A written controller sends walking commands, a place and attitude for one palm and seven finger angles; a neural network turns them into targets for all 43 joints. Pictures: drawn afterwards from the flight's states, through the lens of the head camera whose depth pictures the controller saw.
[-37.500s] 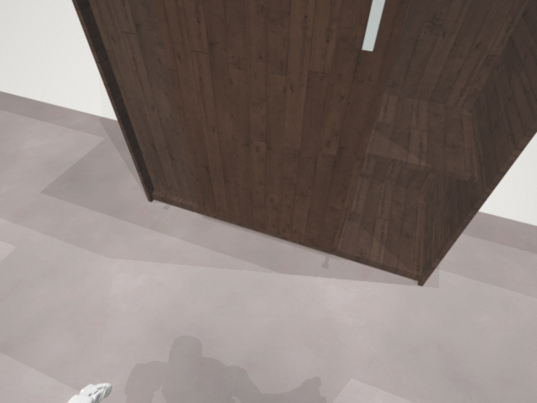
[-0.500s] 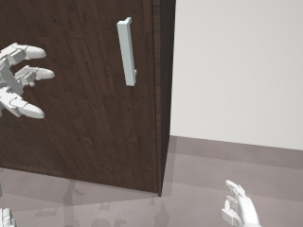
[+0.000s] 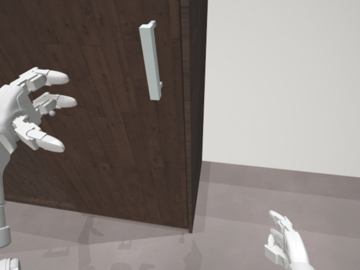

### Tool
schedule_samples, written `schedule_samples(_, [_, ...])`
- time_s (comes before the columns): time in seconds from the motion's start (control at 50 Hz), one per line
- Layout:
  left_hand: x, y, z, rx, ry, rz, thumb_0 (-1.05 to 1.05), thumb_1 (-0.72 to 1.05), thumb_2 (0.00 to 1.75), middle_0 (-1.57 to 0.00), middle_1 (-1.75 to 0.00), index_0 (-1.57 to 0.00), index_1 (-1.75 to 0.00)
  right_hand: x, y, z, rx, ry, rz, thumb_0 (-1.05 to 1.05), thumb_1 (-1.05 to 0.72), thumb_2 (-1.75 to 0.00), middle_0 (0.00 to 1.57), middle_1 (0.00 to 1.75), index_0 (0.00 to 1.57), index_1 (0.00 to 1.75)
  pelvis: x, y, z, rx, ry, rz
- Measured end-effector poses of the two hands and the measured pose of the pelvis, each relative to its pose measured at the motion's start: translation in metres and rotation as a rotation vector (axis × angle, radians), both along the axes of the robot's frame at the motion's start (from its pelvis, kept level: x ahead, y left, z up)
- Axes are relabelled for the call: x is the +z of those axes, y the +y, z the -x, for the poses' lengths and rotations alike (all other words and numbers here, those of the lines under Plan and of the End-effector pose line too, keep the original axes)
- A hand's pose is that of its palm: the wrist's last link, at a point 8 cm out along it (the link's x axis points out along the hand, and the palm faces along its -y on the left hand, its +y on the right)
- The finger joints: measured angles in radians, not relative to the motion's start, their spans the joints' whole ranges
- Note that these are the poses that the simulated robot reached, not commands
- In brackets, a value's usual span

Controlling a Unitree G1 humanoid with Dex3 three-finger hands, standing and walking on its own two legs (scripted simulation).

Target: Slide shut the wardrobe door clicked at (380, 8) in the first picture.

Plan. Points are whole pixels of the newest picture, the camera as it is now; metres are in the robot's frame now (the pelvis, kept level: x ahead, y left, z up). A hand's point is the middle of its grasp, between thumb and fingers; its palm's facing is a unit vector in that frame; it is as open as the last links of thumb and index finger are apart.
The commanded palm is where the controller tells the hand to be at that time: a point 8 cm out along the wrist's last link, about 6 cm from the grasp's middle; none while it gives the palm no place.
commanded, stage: move the hooked fingers beside the handle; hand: left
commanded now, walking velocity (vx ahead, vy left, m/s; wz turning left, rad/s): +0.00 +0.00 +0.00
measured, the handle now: (154, 61) +0.51 +0.14 +0.25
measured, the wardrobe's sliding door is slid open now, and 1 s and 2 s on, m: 0.00 0.00 0.00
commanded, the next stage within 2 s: none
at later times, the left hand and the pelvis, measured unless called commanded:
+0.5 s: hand (75, 93) +0.33 +0.25 +0.27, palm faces +0.04 -1.00 -0.08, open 13.9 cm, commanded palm +0.30 +0.29 +0.27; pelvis +0.01 +0.00 +0.00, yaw -1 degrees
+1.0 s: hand (102, 84) +0.39 +0.22 +0.26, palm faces +0.00 -1.00 -0.07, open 14.0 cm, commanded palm +0.36 +0.27 +0.26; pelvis +0.01 +0.00 +0.00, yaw -1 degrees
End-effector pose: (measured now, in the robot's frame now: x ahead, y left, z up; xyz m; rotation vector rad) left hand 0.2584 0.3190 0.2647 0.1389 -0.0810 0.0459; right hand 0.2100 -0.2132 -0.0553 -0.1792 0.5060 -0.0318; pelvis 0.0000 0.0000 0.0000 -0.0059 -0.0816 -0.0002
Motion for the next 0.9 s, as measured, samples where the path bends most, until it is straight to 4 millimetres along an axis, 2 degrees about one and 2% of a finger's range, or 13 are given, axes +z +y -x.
schedule_samples(0.06, [0.003,-0.003,0.000,-0.023,-0.033,0.010,-0.01,-0.50,0.30,-0.31,-1.20,-0.31,-1.20,0.001,0.001,-0.001,0.003,-0.003,-0.001,0.01,-0.90,-0.90,0.20,0.30,0.20,0.30,0.000,-0.001,-0.001,-0.002,0.002,0.000])
schedule_samples(0.12, [0.005,0.002,-0.004,-0.003,-0.051,0.036,-0.01,-0.50,0.30,-0.31,-1.20,-0.31,-1.20,0.001,0.000,-0.001,0.006,0.000,0.002,0.01,-0.90,-0.90,0.20,0.30,0.20,0.30,-0.001,-0.003,-0.002,0.000,0.005,0.000])
schedule_samples(0.2, [-0.001,0.008,-0.014,0.045,-0.008,0.044,-0.01,-0.50,0.30,-0.31,-1.20,-0.31,-1.20,0.000,-0.004,0.000,0.002,0.012,0.010,0.01,-0.90,-0.90,0.20,0.30,0.20,0.30,-0.001,-0.004,-0.002,0.003,0.007,0.001])
schedule_samples(0.3, [-0.006,-0.009,-0.031,0.005,0.018,0.024,-0.01,-0.50,0.30,-0.30,-1.20,-0.30,-1.20,-0.004,-0.008,0.002,-0.016,0.027,0.017,0.01,-0.90,-0.90,0.20,0.30,0.20,0.30,-0.001,-0.002,-0.002,0.003,0.011,0.000])
schedule_samples(0.4, [0.006,-0.027,-0.044,-0.070,-0.056,0.036,-0.01,-0.50,0.30,-0.30,-1.20,-0.31,-1.20,-0.005,-0.010,0.004,-0.037,0.030,0.012,0.01,-0.90,-0.90,0.20,0.30,0.20,0.30,-0.001,-0.001,-0.007,-0.007,0.018,-0.003])
schedule_samples(0.48, [0.008,-0.022,-0.052,-0.031,-0.042,0.054,-0.01,-0.50,0.30,-0.31,-1.20,-0.31,-1.20,-0.006,-0.012,0.007,-0.054,0.038,-0.002,0.01,-0.90,-0.90,0.20,0.30,0.20,0.30,-0.001,-0.002,-0.010,-0.016,0.025,-0.005])
schedule_samples(0.56, [-0.002,-0.016,-0.057,0.015,0.029,0.051,-0.01,-0.50,0.30,-0.31,-1.20,-0.31,-1.20,-0.010,-0.015,0.009,-0.060,0.058,-0.002,0.01,-0.90,-0.90,0.20,0.30,0.20,0.30,-0.001,-0.002,-0.011,-0.015,0.031,-0.006])
schedule_samples(0.64, [-0.010,-0.022,-0.062,0.002,0.043,0.052,-0.01,-0.50,0.30,-0.30,-1.20,-0.31,-1.20,-0.013,-0.018,0.011,-0.062,0.081,0.017,0.01,-0.90,-0.90,0.20,0.30,0.20,0.30,-0.001,-0.002,-0.011,-0.009,0.031,-0.004])
schedule_samples(0.74, [-0.002,-0.034,-0.073,-0.041,-0.016,0.065,-0.01,-0.50,0.30,-0.30,-1.20,-0.31,-1.20,-0.013,-0.020,0.012,-0.072,0.088,0.031,0.01,-0.90,-0.90,0.20,0.30,0.20,0.30,-0.001,-0.002,-0.011,-0.009,0.032,-0.003])
schedule_samples(0.9, [-0.003,-0.032,-0.100,0.001,0.059,0.068,-0.01,-0.50,0.30,-0.31,-1.20,-0.31,-1.20,-0.016,-0.024,0.019,-0.110,0.105,0.015,0.01,-0.90,-0.90,0.20,0.30,0.20,0.30,-0.001,-0.002,-0.013,-0.016,0.051,-0.004])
